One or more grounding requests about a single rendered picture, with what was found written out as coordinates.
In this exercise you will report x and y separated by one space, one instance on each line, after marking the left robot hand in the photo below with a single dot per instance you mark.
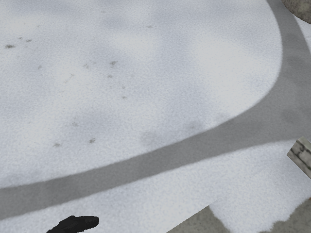
75 224

